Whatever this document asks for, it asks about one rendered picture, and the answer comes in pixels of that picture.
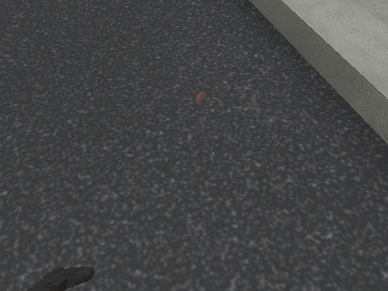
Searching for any robot left hand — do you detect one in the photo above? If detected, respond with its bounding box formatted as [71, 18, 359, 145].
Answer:
[27, 267, 95, 291]

